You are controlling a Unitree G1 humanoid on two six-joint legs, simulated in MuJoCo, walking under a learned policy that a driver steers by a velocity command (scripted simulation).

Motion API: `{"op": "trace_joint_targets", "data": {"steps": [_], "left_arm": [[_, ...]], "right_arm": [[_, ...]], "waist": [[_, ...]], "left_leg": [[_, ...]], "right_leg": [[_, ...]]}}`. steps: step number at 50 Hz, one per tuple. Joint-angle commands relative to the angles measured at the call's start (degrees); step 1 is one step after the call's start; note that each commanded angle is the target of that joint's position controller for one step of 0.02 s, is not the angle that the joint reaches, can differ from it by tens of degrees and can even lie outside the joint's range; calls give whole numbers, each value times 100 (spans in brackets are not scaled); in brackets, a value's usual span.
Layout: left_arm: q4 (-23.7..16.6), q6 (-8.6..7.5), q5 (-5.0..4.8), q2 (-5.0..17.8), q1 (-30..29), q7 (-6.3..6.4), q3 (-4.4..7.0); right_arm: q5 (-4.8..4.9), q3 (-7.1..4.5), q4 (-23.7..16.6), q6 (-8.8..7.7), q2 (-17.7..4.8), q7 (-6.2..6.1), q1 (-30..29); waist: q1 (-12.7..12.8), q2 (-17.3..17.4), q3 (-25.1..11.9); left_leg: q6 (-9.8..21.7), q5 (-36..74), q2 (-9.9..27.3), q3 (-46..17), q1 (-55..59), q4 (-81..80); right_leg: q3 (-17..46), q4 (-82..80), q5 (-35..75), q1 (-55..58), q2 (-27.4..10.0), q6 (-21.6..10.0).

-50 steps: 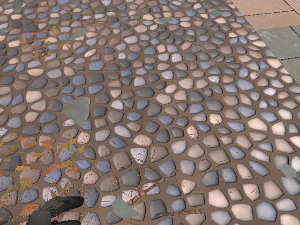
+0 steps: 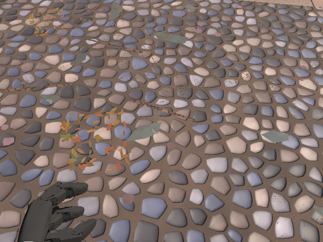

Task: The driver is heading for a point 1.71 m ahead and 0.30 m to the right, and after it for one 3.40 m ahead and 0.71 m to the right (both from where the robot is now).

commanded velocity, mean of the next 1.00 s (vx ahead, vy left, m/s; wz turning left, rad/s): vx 1.00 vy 0.00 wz -0.08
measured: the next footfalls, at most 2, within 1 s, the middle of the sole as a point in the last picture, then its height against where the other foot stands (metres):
right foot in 0.08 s outside the picture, level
left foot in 0.56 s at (111, 192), level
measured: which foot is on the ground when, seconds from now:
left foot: down 0.00-0.06, up 0.08-0.54, down 0.56-1.00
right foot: up 0.00-0.06, down 0.08-0.58, up 0.60-1.00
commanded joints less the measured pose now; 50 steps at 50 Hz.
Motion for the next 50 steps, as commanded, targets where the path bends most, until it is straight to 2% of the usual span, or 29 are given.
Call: {"op": "trace_joint_targets", "data": {"steps": [1,2,3,4,5,6,7,8,9,10,13,16,18,23,26,27,28,29,30,31,32,33,35,37,38,43,46,48,50], "left_arm": [[-453,-72,-98,758,-270,5,298],[-368,-78,-115,950,271,26,414],[-232,-38,-174,1136,1225,77,528],[21,29,-112,1293,2746,136,533],[394,58,7,1869,3166,2,655],[422,48,-35,1173,3278,-54,528],[454,104,-41,733,2915,-10,437],[502,151,54,754,2689,-21,422],[586,149,132,732,2550,-67,412],[648,119,198,523,2386,-88,336],[815,105,0,252,2254,-158,228],[932,79,-16,646,2404,-67,304],[1016,73,-52,654,2588,-8,283],[1367,177,-141,794,3397,65,223],[1530,343,8,1061,3520,112,238],[1571,429,79,1178,3395,133,256],[1473,484,120,1222,3041,176,252],[1239,379,167,199,3747,120,10],[1331,149,-73,118,3899,50,-102],[1092,62,-376,732,2888,61,114],[878,22,-421,732,2234,66,100],[837,35,-310,585,1959,72,94],[962,297,-239,376,2370,35,148],[997,543,-256,141,2446,43,130],[936,603,-232,148,2260,64,134],[585,523,-102,275,1233,-62,152],[317,435,-163,260,593,-266,128],[134,397,-192,515,498,-395,230],[137,484,-291,832,1245,-406,396]], "right_arm": [[-7,-232,-172,30,-827,-77,6],[-81,-258,-175,84,-915,-61,-27],[-231,-260,-250,132,-1046,-1,-254],[-387,-134,-477,126,-773,41,-585],[-55,110,-490,-5,123,109,859],[141,133,-304,-29,-323,57,594],[118,59,-503,-57,-693,55,-472],[1,85,-697,-111,-678,60,-1226],[-117,81,-851,-172,-586,86,-1664],[-108,63,-883,-164,-501,124,-1606],[-55,116,-870,-52,-283,164,-1519],[-181,192,-1123,-85,-279,183,-2201],[-209,222,-1292,-134,-306,245,-2807],[-73,186,-1673,-240,-395,422,-3850],[-35,-16,-1771,-209,-808,410,-3394],[-4,-147,-1581,-145,-1039,338,-2433],[2,-262,-1182,-65,-1250,240,-943],[-234,-375,-954,-74,-1869,207,-99],[-142,-324,-755,-117,-1557,264,274],[-183,-211,-643,-97,-1074,209,27],[-231,-157,-624,-112,-892,192,-385],[-307,-128,-582,-160,-781,214,-763],[-416,-25,-506,-252,-333,270,-1316],[-240,-48,-390,-294,-336,301,-1591],[-248,-74,-346,-315,-423,290,-1618],[-336,-94,-227,-396,-679,108,-1373],[-302,-110,-101,-326,-951,26,-919],[-328,-164,-131,-179,-1270,-62,-822],[-337,-260,-215,48,-1641,-188,-917]], "waist": [[386,747,372],[693,817,-10],[1300,938,-668],[1956,694,-1722],[1106,-2520,-2754],[1406,-2246,-2302],[1588,-1227,-1171],[1546,-75,-597],[1381,257,-166],[1065,32,-118],[701,-207,155],[756,28,569],[941,71,700],[1227,-15,858],[722,-737,118],[143,-984,-447],[-639,-925,-1087],[-136,819,-2343],[-154,1679,-3435],[-243,1400,-2117],[-126,808,-1133],[166,177,-571],[811,444,-222],[1027,578,182],[1019,521,384],[797,53,722],[580,-28,855],[703,278,578],[1270,848,35]], "left_leg": [[527,2408,1314,-676,-985,-143],[431,3897,1306,-594,-619,517],[275,5038,1196,-377,-627,1648],[175,4432,1036,-194,-1824,3618],[-211,-65,63,323,-3926,5933],[-97,-385,434,301,-4754,6390],[-20,-71,680,497,-5107,6420],[-6,175,823,646,-4942,6160],[12,274,940,700,-4877,5768],[40,415,1158,646,-4585,5425],[-31,467,1431,790,-4530,4694],[-219,1559,1573,950,-5092,3795],[-280,2584,1443,1265,-4624,2858],[-204,3344,925,1670,-3680,1227],[94,2166,399,2033,-2949,1274],[272,1935,307,2061,-1902,1340],[450,2003,719,1664,3,1453],[1218,477,2403,-1102,2822,1566],[1570,-1660,2952,-3556,3418,211],[1118,-1637,2674,-2869,2626,-201],[938,-796,2529,-1884,1494,-300],[828,-92,2357,-1219,389,-462],[661,338,2109,-275,-980,-773],[508,695,2096,478,-1718,-1159],[440,1042,2058,836,-1914,-1288],[113,2325,1576,2453,-1829,-1565],[-212,3211,1702,2776,-935,-1537],[-446,5884,1782,2928,-17,-887],[-509,8746,2006,2946,532,574]], "right_leg": [[-314,-208,-268,1408,188,-144],[-485,-115,-727,1878,328,-306],[-641,123,-1091,2841,300,-516],[204,754,-1947,4898,-461,-779],[3870,-557,-4470,6855,-1907,-1933],[4971,-1336,-5834,6661,-1918,-1787],[3910,-1368,-5231,5847,-1667,-1561],[3032,-1365,-4054,4941,-1384,-1453],[2457,-1403,-3281,4217,-1163,-1494],[2028,-1501,-2975,3753,-982,-1483],[1500,-1880,-2687,3112,-878,-1539],[1067,-2264,-2027,2880,-936,-1609],[323,-2466,-1357,2553,-643,-1407],[-335,-2661,-179,3333,-755,-1210],[-483,-1221,3745,4486,-1034,-1014],[-563,-75,4760,4419,-1066,-929],[-688,1643,4299,3251,-923,-736],[-516,4339,-90,731,-6,-529],[345,5327,-3547,-170,539,-619],[256,5512,-3368,-862,139,-756],[112,5320,-3055,-1017,-83,-762],[35,4994,-2775,-797,-293,-734],[125,4640,-2385,-67,-664,-682],[109,4381,-2402,-27,-841,-582],[96,4286,-2100,-195,-848,-530],[-523,2476,276,-261,-509,-563],[-965,1400,710,-143,-243,-817],[-1531,1045,302,168,232,-961],[-1889,1279,-786,966,692,-1110]]}}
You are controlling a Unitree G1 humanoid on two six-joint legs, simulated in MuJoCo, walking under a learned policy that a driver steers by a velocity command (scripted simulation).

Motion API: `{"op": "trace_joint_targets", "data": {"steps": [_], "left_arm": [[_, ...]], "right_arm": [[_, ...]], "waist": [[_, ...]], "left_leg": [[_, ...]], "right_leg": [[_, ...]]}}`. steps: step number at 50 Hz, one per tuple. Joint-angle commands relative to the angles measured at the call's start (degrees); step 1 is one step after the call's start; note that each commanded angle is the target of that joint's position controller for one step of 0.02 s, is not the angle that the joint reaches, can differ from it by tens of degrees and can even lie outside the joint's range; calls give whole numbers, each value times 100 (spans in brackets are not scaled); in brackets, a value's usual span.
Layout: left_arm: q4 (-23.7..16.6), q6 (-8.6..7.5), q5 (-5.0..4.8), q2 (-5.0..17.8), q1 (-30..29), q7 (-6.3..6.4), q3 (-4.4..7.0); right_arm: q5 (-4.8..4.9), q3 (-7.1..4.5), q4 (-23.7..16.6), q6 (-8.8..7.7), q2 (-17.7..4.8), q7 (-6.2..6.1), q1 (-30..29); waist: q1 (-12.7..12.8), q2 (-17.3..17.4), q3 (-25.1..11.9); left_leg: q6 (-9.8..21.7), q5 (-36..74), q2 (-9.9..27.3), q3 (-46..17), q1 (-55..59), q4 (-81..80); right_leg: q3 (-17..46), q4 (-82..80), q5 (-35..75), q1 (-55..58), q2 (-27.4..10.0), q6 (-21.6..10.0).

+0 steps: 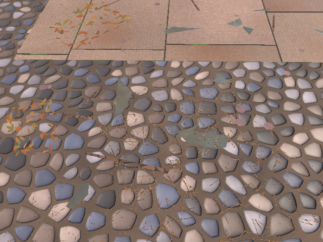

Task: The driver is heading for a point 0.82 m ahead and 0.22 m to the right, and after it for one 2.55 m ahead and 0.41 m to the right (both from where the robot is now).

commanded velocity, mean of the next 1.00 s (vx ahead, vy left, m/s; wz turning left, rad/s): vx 1.00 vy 0.00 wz -0.69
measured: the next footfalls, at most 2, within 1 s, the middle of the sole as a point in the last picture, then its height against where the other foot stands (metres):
right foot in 0.04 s outside the picture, level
left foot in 0.48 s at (155, 194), level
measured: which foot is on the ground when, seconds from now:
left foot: down 0.00-0.02, up 0.04-0.46, down 0.48-0.94, up 0.96-1.00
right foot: up 0.00-0.02, down 0.04-0.48, up 0.50-0.92, down 0.94-1.00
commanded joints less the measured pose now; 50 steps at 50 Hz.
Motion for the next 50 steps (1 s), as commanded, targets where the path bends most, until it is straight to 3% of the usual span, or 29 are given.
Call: {"op": "trace_joint_targets", "data": {"steps": [1,2,3,4,5,6,7,8,10,14,16,20,22,23,24,25,26,27,28,29,30,33,38,42,45,47,48,49,50], "left_arm": [[-185,86,-79,1097,1510,-21,437],[181,188,-30,1504,2920,86,650],[404,281,-7,1598,2963,186,619],[16,133,169,1503,2425,186,521],[-76,17,228,1052,2482,193,450],[-62,-94,278,847,2366,159,392],[-138,-183,262,836,1961,116,386],[-250,-232,256,813,1554,135,378],[-377,-208,182,744,1197,219,339],[-320,-139,61,669,1345,476,311],[-248,-71,46,787,1481,507,372],[-69,-39,-78,691,1736,551,417],[-89,22,0,711,1612,548,454],[-212,40,133,655,1378,486,408],[-414,35,338,96,1369,418,201],[-734,-52,-145,-315,2460,383,12],[-521,11,-296,244,2130,472,39],[-591,46,-108,622,1320,469,112],[-673,68,56,655,862,450,143],[-817,58,168,623,527,417,172],[-861,102,90,535,557,352,184],[-1008,261,-57,247,497,286,121],[-1157,161,51,158,-123,228,12],[-1486,-103,116,150,-1219,12,-59],[-1561,-197,95,506,-1085,-20,123],[-1129,-107,57,1086,1013,176,441],[-812,-26,139,1539,2200,342,565],[-748,-129,351,1807,2193,302,535],[-620,-176,346,1176,2340,271,418]], "right_arm": [[6,-380,-590,178,-1637,-158,-726],[77,-371,-737,161,-1575,-115,-1123],[-26,-81,-817,-36,-503,34,-916],[256,145,-1335,-331,27,149,-400],[331,74,-1480,-563,-626,206,-1128],[411,31,-1667,-628,-719,208,-1642],[313,49,-1646,-621,-604,171,-1595],[166,29,-1583,-558,-604,140,-1476],[74,-50,-1516,-382,-699,110,-1292],[-23,53,-1990,-273,-340,53,-2540],[54,55,-2159,-276,-204,86,-2940],[347,-194,-2265,-327,-683,99,-3015],[393,-401,-2120,-390,-1017,81,-2245],[411,-511,-1927,-382,-1166,46,-1075],[347,-535,-1737,-303,-1444,-22,328],[78,-571,-1559,-327,-1943,131,343],[82,-482,-1758,-257,-1270,145,-138],[122,-385,-1742,-179,-847,88,-332],[62,-362,-1586,-121,-832,79,-372],[19,-343,-1447,-110,-799,78,-483],[-14,-295,-1330,-129,-684,73,-613],[162,-227,-1016,-160,-415,139,-688],[46,-223,-676,-213,-716,150,-368],[303,-198,-281,-101,-1060,151,323],[240,-189,-119,-15,-1400,104,499],[188,-163,-27,49,-1564,55,261],[46,-15,-238,-3,-1042,47,308],[261,223,-393,-145,-70,104,1201],[514,39,-491,-224,-750,82,287]], "waist": [[1424,951,-497],[2090,735,-995],[1534,-1274,-577],[685,-2297,-1420],[1135,-1032,-1434],[939,-107,-804],[521,580,-400],[267,672,-232],[-4,526,49],[408,204,554],[703,-117,424],[771,-492,165],[263,-626,-318],[-405,-645,-1090],[-833,69,-2198],[24,3399,-2971],[-213,2530,-2121],[-424,1543,-1240],[-383,385,-728],[-263,193,-345],[-52,352,-115],[185,531,179],[210,42,748],[11,-122,1108],[378,610,488],[1703,1162,-735],[1931,557,-1744],[1108,-1208,-3156],[1459,-936,-2620]], "left_leg": [[286,9807,1656,-170,-1140,2604],[341,8959,1426,-258,-2212,4483],[197,1445,292,-499,-4214,7053],[99,-676,-491,-1760,-6370,8631],[506,32,-151,-2451,-6612,8172],[682,442,63,-2440,-6523,7456],[633,661,258,-2479,-6213,6919],[518,743,409,-2550,-5809,6523],[249,819,593,-2484,-5329,5805],[-207,2181,486,-1964,-4661,3452],[-299,3205,194,-1781,-3825,2450],[-331,3195,170,-2256,-3593,1552],[-127,2617,138,-2135,-2921,1539],[42,2275,414,-2153,-1651,1887],[264,839,1412,-3272,387,2330],[1445,-1654,2946,-7263,1615,678],[1327,-2986,2725,-7377,999,282],[1062,-2037,2402,-6087,244,394],[926,-720,2148,-5080,-555,448],[897,218,1943,-4374,-1215,440],[841,671,1801,-3831,-1700,349],[815,1368,1737,-2871,-2087,76],[959,2400,1548,-1723,-2647,-518],[1124,3434,1701,-1580,-2019,-903],[1052,6898,1864,-1469,-1356,28],[783,7774,1639,-1322,-2225,2471],[586,4653,1158,-1521,-4008,4607],[523,26,359,-2312,-5273,6438],[582,170,475,-2587,-5745,6946]], "right_leg": [[-510,393,-1146,2693,693,-370],[37,-19,-1105,4641,623,-575],[1055,27,-1629,5521,176,-904],[4804,-1460,-3741,6693,-987,-2254],[5698,-2588,-4783,6502,-1122,-1887],[5497,-2828,-4767,5683,-1013,-1527],[5199,-2799,-4277,4729,-912,-1478],[4756,-2718,-3670,3973,-667,-1481],[3838,-2841,-2849,3064,-201,-1368],[2714,-2876,-1903,1688,396,-1083],[2581,-2800,-2106,1286,542,-782],[3188,-2073,-2421,2553,291,-479],[3210,-1043,-983,3179,225,-252],[2913,290,-290,2992,376,-25],[2419,2395,-1740,1838,592,110],[1913,4266,-4057,-82,974,307],[1659,4725,-3409,-801,310,336],[1378,4729,-3041,-946,181,346],[1238,4494,-2863,-703,-34,347],[1237,4099,-2683,-515,-237,322],[1274,3878,-2612,-259,-437,295],[1171,3672,-2568,-498,-717,242],[1149,2243,-1113,-442,-388,312],[387,299,-645,18,-198,175],[89,-256,-1313,1393,374,70],[243,-566,-1353,4322,417,-129],[1754,-85,-2004,6666,-850,-184],[4709,-1205,-4548,7689,-2154,-782],[5069,-2184,-4949,7028,-1939,-560]]}}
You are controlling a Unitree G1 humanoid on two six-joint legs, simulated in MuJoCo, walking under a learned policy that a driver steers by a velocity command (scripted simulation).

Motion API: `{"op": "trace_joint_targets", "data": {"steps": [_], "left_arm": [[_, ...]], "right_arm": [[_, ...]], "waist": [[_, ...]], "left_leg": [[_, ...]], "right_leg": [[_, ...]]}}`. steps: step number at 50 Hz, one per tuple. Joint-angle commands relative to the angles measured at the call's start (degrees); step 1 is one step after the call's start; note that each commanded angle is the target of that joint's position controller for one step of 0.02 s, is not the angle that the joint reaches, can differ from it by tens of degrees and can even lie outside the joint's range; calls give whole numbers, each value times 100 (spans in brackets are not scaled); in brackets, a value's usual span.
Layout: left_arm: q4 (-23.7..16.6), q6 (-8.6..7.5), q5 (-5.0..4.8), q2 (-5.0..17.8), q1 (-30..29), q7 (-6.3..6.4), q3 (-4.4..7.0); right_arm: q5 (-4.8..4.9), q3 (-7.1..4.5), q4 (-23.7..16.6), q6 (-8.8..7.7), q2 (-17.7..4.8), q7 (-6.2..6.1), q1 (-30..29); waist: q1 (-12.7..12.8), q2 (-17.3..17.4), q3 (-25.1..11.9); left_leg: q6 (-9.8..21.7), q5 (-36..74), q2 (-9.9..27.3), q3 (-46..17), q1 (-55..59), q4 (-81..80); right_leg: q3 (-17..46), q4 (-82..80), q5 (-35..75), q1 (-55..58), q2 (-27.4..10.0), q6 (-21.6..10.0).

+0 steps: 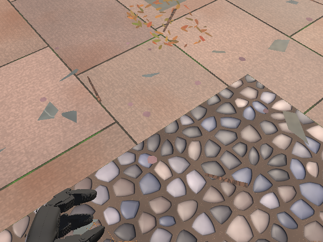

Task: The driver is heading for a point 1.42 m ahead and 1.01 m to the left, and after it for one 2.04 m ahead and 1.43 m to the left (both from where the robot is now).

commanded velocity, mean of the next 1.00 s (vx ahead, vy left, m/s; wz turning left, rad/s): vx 1.00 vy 0.00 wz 0.86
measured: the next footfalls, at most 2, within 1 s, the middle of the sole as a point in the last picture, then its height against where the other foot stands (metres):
left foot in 0.40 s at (119, 217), level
right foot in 0.84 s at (111, 129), level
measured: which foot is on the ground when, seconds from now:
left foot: up 0.00-0.38, down 0.40-0.86, up 0.88-1.00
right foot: down 0.00-0.40, up 0.42-0.82, down 0.84-1.00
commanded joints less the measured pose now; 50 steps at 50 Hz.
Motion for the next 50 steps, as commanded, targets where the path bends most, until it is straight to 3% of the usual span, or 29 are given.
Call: {"op": "trace_joint_targets", "data": {"steps": [1,2,3,4,6,9,14,17,19,20,21,22,23,24,25,28,32,34,38,40,41,42,43,44,45,46,47,48,50], "left_arm": [[526,-82,67,1142,2621,101,507],[643,-117,48,971,2295,90,468],[734,-159,130,716,1978,70,423],[797,-202,198,472,1730,62,384],[930,-229,71,273,1321,45,380],[1037,-257,99,482,1092,139,436],[1078,-240,83,1073,1256,318,542],[1053,-73,0,1651,1325,332,667],[942,89,-108,1915,1021,311,736],[905,59,-138,1777,757,278,690],[790,-126,-128,820,515,229,430],[296,-423,-181,98,1794,135,169],[206,-618,-201,827,1170,103,210],[41,-643,-337,993,538,126,287],[106,-587,-213,888,474,210,269],[244,-335,33,890,701,243,332],[-137,-240,115,497,-504,271,224],[-308,-262,64,308,-931,218,197],[-396,-348,-196,735,-973,167,424],[-320,-402,-270,1018,-564,181,574],[-131,-417,-292,1236,310,220,722],[117,-365,-297,1352,1721,287,784],[332,-303,-138,1634,2796,307,765],[358,-340,97,1896,2476,148,775],[106,-287,63,1130,1836,156,641],[188,-206,27,895,1710,203,578],[335,-165,82,951,1667,213,581],[491,-166,113,896,1592,223,557],[745,-218,58,605,1517,207,465]], "right_arm": [[371,-238,-1060,-294,-915,-66,-1096],[254,-203,-1104,-261,-755,-94,-1310],[126,-241,-1061,-166,-659,-89,-1268],[154,-245,-990,-27,-497,-37,-926],[212,-254,-981,238,-304,17,-891],[94,-243,-1205,380,-292,32,-1391],[26,-225,-1519,272,-519,297,-2317],[122,-409,-1582,262,-958,378,-2051],[192,-687,-1334,430,-1519,317,-562],[178,-916,-986,514,-1924,227,722],[164,-974,-844,576,-2082,152,661],[-75,-710,-1289,358,-1970,225,-339],[-106,-641,-1603,212,-1455,271,-477],[-142,-623,-1497,44,-1318,317,-369],[-108,-576,-1468,-79,-1179,360,-594],[-70,-538,-1692,-121,-1140,204,-1274],[65,-466,-1581,-46,-904,-85,-974],[65,-510,-1535,48,-1004,-136,-939],[147,-578,-1376,84,-974,-178,-773],[126,-628,-1363,127,-981,-207,-861],[41,-634,-1428,155,-1002,-169,-1024],[-131,-538,-1628,166,-849,-90,-1359],[-252,-301,-1833,146,-23,-41,-1047],[376,-187,-2081,78,-78,-46,-150],[401,-251,-1838,139,-621,-108,-554],[195,-312,-1911,167,-921,-79,-1238],[24,-334,-1977,185,-898,-63,-1603],[-34,-363,-2083,194,-868,-20,-1841],[125,-363,-2157,306,-721,54,-1885]], "waist": [[1479,-855,-1450],[1216,-363,-849],[883,-298,-515],[560,-570,-492],[294,-582,-126],[174,-377,454],[327,177,689],[3,-229,150],[-885,-749,-586],[-1504,-544,-1097],[-1268,1513,-301],[385,2649,-1326],[-73,1390,-1626],[7,425,-718],[310,-527,-514],[727,-346,-112],[265,-169,303],[18,173,262],[-69,606,27],[238,788,-137],[750,817,-658],[1497,787,-1615],[1433,-877,-2498],[711,-3574,-2772],[949,-2249,-1779],[1067,-1273,-1077],[964,-282,-749],[838,-132,-432],[650,-438,-173]], "left_leg": [[266,527,-22,-605,-4831,3157],[246,892,253,-514,-4760,2961],[236,1216,459,-470,-4431,2785],[210,1409,637,-535,-4025,2747],[168,1268,818,-492,-3931,2530],[44,1928,860,-385,-4382,2052],[291,3602,467,487,-3992,20],[578,3168,-287,1287,-2982,-395],[894,2020,-667,1376,-1272,-150],[1134,2179,-700,949,601,-623],[1541,2549,-451,-58,988,-1236],[2746,104,679,-4020,2042,-2634],[2465,-1288,997,-4971,1778,-3687],[2143,-1301,949,-4853,882,-4047],[1901,-1004,826,-4424,163,-3909],[1840,397,138,-3055,-1500,-3751],[1614,1521,-369,-1997,-2222,-3834],[1338,1476,-570,-1744,-2436,-3720],[1065,1011,-346,-2277,-1816,-3264],[931,1997,-159,-2454,-1190,-2688],[755,3060,-297,-2287,-1040,-1779],[531,3282,-451,-1975,-1729,-148],[427,-73,-985,-1501,-3271,1934],[309,-492,-871,-1091,-4887,3441],[243,244,-405,-878,-5270,3766],[217,604,-288,-592,-5200,3646],[230,762,-61,-525,-4883,3395],[252,915,170,-575,-4685,3001],[297,887,438,-526,-4512,2683]], "right_leg": [[3893,-2392,-2588,5250,-1977,-855],[3128,-2472,-1617,4323,-1862,-809],[2432,-2596,-1088,3504,-1656,-719],[1965,-2717,-804,2979,-1590,-716],[1041,-3066,-259,2401,-1515,-595],[-40,-3361,542,2005,-1328,-444],[-1240,-3628,1256,2499,-1036,-256],[-1391,-2604,5236,3579,-1157,-96],[-1276,-447,7224,3497,-1337,-121],[-1109,1429,6531,2542,-1142,-8],[-955,4658,78,819,340,317],[586,5948,-2425,-1370,878,313],[1304,5470,-1801,-1317,534,-37],[1135,4835,-1502,-1430,413,-133],[1197,4143,-1184,-1079,78,-159],[1257,2993,-875,-131,-217,195],[826,711,273,148,-107,658],[600,-422,1117,645,161,762],[941,-1307,1520,1286,263,791],[938,-1395,1064,1539,210,651],[817,-1319,780,2379,222,514],[1043,-778,222,4153,-223,372],[2790,-970,-1779,6069,-1204,71],[6395,-2556,-4257,6420,-2412,-761],[5882,-2815,-4920,5667,-2139,-705],[4606,-2712,-3686,4852,-1882,-548],[3727,-2608,-2382,4136,-1675,-443],[3019,-2602,-1514,3561,-1492,-444],[2077,-2752,-786,3086,-1273,-361]]}}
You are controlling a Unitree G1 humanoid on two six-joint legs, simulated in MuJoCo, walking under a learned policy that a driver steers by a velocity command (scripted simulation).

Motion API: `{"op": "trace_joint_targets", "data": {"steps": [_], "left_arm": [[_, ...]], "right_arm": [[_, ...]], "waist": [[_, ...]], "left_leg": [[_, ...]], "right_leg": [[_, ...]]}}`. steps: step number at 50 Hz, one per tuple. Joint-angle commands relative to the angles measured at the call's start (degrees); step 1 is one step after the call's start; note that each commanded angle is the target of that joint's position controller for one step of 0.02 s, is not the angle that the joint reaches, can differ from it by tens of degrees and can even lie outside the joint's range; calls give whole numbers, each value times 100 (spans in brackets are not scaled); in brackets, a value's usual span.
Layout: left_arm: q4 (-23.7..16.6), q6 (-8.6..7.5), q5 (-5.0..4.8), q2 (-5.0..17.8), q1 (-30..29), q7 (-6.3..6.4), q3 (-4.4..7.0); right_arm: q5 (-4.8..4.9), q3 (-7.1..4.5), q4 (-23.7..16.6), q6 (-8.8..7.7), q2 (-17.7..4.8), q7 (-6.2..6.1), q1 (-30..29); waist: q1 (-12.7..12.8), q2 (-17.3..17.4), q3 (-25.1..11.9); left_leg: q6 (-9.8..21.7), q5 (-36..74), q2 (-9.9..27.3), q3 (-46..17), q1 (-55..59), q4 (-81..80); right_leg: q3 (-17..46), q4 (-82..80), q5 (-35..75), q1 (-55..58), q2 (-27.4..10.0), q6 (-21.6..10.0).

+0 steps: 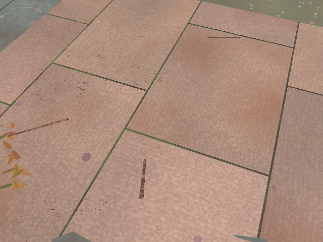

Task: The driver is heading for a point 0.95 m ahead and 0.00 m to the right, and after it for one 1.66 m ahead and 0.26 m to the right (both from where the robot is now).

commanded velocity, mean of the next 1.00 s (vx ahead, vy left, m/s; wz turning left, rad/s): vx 0.94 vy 0.00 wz -0.05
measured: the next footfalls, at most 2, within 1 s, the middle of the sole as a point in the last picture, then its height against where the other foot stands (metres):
left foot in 0.34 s outside the picture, level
right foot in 0.80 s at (153, 141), level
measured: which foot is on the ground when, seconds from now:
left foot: up 0.00-0.32, down 0.34-0.78, up 0.80-1.00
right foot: down 0.00-0.34, up 0.36-0.78, down 0.80-1.00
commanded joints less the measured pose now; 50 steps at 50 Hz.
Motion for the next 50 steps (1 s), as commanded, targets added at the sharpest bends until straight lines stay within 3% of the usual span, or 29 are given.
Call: {"op": "trace_joint_targets", "data": {"steps": [1,5,9,12,14,15,16,17,18,19,20,21,22,23,24,26,29,34,36,38,39,40,41,42,43,44,45,48,50], "left_arm": [[-15,-103,-74,185,151,-14,16],[149,-99,-8,505,56,36,56],[451,-110,28,684,746,27,10],[680,-30,-46,1025,1139,39,11],[769,50,-56,1372,1224,126,42],[794,105,-45,1471,1124,154,41],[758,161,-46,1478,809,179,22],[628,148,-26,1255,605,230,-49],[376,-50,-66,100,1548,110,-367],[351,-314,-300,737,1121,38,-256],[76,-369,-521,745,274,47,-228],[-13,-363,-516,550,12,72,-292],[113,-267,-399,443,24,83,-285],[263,-117,-383,411,344,36,-258],[349,22,-363,364,530,0,-248],[375,223,-326,196,459,-13,-276],[85,220,-264,181,-356,-18,-311],[-236,17,-254,76,-1453,-316,-362],[-313,-5,-285,297,-1360,-418,-262],[-265,100,-330,679,-534,-432,-77],[27,210,-361,1069,715,-371,115],[424,343,-349,1376,2367,-259,263],[691,418,-258,1291,2480,-186,144],[286,297,33,1269,1814,-174,113],[16,258,29,984,1608,-123,126],[-74,174,49,812,1115,-153,53],[-253,99,19,846,537,-195,66],[-553,131,-94,798,-243,-90,62],[-495,228,-169,897,-283,78,106]], "right_arm": [[78,-1,-681,35,-53,94,-284],[37,67,-839,35,-22,178,-600],[-22,155,-1000,-104,86,286,-1482],[-11,138,-1176,-256,25,432,-2019],[-23,-10,-1228,-245,-242,432,-1795],[-19,-149,-1106,-198,-501,394,-1073],[3,-347,-705,-121,-831,306,343],[19,-472,-258,-34,-1093,188,1612],[-75,-460,-316,-127,-1516,176,1177],[-189,-336,-236,-200,-875,193,1403],[-244,-271,-117,-283,-674,197,1299],[-253,-216,-7,-384,-537,221,901],[-311,-120,19,-466,-210,229,494],[-402,-34,23,-503,65,237,220],[-383,-13,68,-532,188,246,133],[-252,-32,222,-611,128,242,145],[-339,-69,314,-700,-71,141,205],[-308,-37,605,-746,-308,-75,905],[-323,-90,567,-616,-662,-185,957],[-409,-169,525,-373,-956,-345,761],[-497,-203,443,-288,-1061,-377,404],[-436,-230,266,-301,-1121,-335,-294],[-528,135,111,-526,228,-100,42],[-49,307,-312,-766,341,57,635],[-3,219,-430,-931,-333,108,-154],[7,177,-617,-974,-362,100,-608],[-100,191,-563,-958,-265,64,-436],[-347,77,-471,-677,-554,-28,-185],[-439,186,-726,-599,-199,-97,-784]], "waist": [[-19,-764,-98],[-160,-497,314],[178,-72,724],[156,-292,723],[-272,-978,246],[-766,-1271,-215],[-1531,-1321,-853],[-1976,-879,-1335],[-721,1325,-2227],[-1125,629,-2913],[-1112,276,-1692],[-755,-528,-777],[-482,-634,-486],[-180,-475,-218],[-45,-228,-144],[31,-160,183],[-169,-194,570],[-588,-412,620],[-395,109,241],[235,622,-273],[936,715,-864],[1834,334,-1245],[1070,-2082,-1075],[403,-2512,-2119],[763,-1091,-1670],[331,-57,-779],[-162,374,-396],[-635,420,-132],[-482,189,-25]], "left_leg": [[46,144,840,-377,-1662,-198],[-94,1153,906,-258,-2136,-706],[63,2151,508,214,-1800,-2327],[346,2003,-88,918,-985,-3502],[503,1308,-529,1215,-284,-3636],[677,1014,-628,1135,556,-3717],[894,1351,-612,972,2207,-4230],[1007,1377,-64,-20,4376,-4391],[1898,-22,1471,-3302,6211,-4987],[1940,-1489,1658,-4561,6075,-5985],[1706,-1158,1552,-3915,5145,-6284],[1544,-471,1438,-3121,3965,-6446],[1377,-42,1226,-2390,3167,-6486],[1196,247,1035,-1757,2522,-6593],[1123,486,1008,-1427,2069,-6712],[867,1073,935,-652,1532,-6965],[493,2139,576,443,1209,-7271],[-159,3488,541,1284,2005,-7459],[-467,6451,685,1456,2977,-6695],[-605,8901,936,1443,3579,-5236],[-594,9379,1019,1326,3284,-3862],[-593,8283,725,1370,2097,-1507],[-639,-961,-438,938,-525,1278],[-578,-1673,-804,-319,-2093,2373],[-159,-871,-562,-610,-2043,1617],[-33,-485,-380,-568,-1876,875],[-151,-414,-253,-584,-1502,472],[-626,-432,138,-449,-341,-1116],[-857,180,-197,56,274,-2850]], "right_leg": [[1710,-1606,-119,1233,-1581,-757],[563,-2006,809,986,-1580,-782],[-288,-2358,1712,1073,-1398,-676],[-715,-2246,4446,1637,-1488,-609],[-799,-1338,7432,2253,-1747,-716],[-759,-395,8255,2298,-1879,-762],[-798,984,8327,1803,-1801,-713],[-728,3151,5384,189,-1342,-545],[-177,5587,-1174,-2151,-159,-320],[1061,5872,-1130,-2586,-224,-571],[992,5765,-990,-2954,-399,-606],[955,5239,-702,-2948,-671,-621],[969,4825,-467,-2653,-900,-593],[1019,4652,-179,-2335,-1058,-565],[1043,4529,-70,-2135,-1136,-505],[1044,4194,209,-2276,-1258,-358],[822,3053,1503,-2602,-1053,-226],[-162,1014,3333,-1995,-480,-467],[-625,801,2890,-1709,34,-680],[-951,959,1814,-988,453,-848],[-750,1223,1492,284,477,-1055],[24,862,1806,2139,84,-1360],[901,1460,1349,3588,-319,-1740],[4579,-160,-1510,4327,-1519,-2960],[5164,-1347,-1667,3729,-1541,-2545],[4741,-1527,-753,2586,-1399,-2264],[4365,-1408,570,1538,-1303,-2333],[2736,-1357,3250,-356,-628,-2088],[1974,-1128,4127,-1246,8,-1755]]}}
Velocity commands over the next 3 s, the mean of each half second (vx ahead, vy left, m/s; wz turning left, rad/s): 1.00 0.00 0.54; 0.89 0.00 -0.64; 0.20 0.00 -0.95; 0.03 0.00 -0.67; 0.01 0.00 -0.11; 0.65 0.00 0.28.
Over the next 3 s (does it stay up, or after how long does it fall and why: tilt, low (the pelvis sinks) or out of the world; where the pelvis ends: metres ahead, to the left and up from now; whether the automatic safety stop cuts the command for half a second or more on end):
stays up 1.21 -0.05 0.01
